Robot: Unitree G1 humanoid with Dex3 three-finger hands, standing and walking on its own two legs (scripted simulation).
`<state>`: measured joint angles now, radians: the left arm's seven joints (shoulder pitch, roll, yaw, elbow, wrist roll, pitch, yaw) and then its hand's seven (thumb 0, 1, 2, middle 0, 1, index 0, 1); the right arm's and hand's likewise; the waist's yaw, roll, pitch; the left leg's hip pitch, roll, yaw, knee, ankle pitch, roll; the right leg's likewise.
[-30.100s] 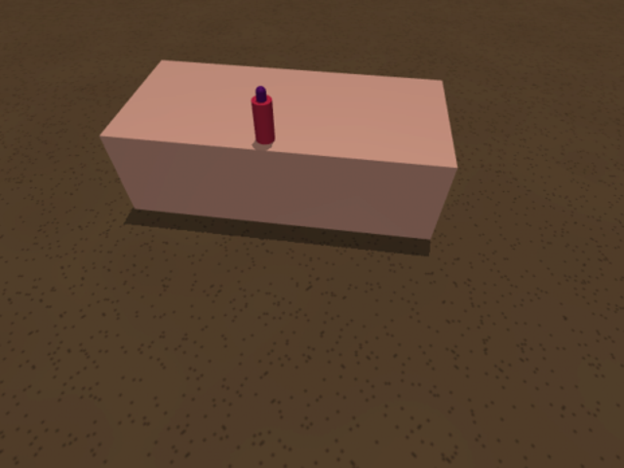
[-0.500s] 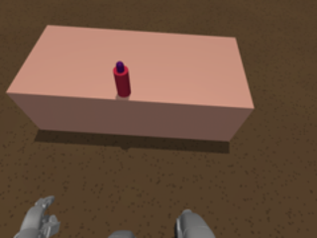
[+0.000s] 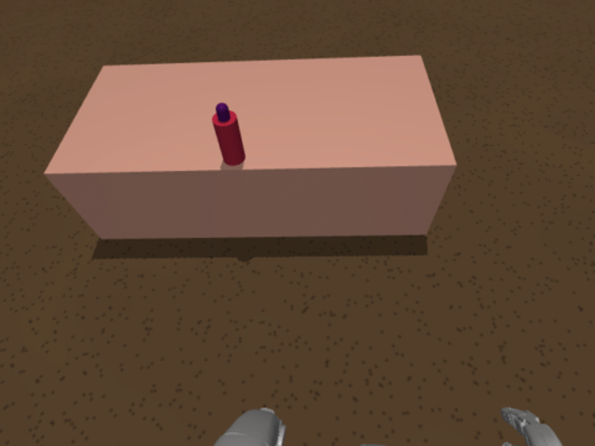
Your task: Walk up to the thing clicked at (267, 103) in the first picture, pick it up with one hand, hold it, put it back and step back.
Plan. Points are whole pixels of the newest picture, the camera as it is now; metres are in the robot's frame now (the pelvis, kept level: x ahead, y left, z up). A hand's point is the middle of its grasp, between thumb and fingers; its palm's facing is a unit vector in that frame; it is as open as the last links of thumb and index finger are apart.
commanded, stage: step back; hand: left
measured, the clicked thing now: (228, 133) +0.95 +0.27 -0.27
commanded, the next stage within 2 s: stand in 1.36 s
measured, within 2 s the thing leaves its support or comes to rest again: neither
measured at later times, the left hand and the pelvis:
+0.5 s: hand out of the picture -0.09 +0.26 -0.16, palm faces +0.02 -0.94 -0.35, open 7.4 cm; pelvis -0.13 -0.01 +0.00, yaw +2 degrees
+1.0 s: hand out of the picture -0.03 +0.29 -0.15, palm faces +0.00 -0.92 -0.40, open 7.4 cm; pelvis -0.11 +0.01 +0.00, yaw +0 degrees
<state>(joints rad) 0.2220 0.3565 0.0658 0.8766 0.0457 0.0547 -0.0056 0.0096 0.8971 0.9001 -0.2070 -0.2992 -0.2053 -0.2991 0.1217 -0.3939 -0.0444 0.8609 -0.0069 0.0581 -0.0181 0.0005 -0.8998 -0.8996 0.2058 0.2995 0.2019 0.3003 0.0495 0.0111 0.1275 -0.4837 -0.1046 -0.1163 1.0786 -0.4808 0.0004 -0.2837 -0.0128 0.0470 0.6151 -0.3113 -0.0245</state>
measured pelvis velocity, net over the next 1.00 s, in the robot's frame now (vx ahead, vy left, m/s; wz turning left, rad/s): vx -0.11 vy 0.01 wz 0.01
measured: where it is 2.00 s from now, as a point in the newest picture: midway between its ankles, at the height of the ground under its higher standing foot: outside the picture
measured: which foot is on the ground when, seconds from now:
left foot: up 0.00-0.16, down 0.18-1.00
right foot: down 0.00-0.20, up 0.22-0.44, down 0.46-1.00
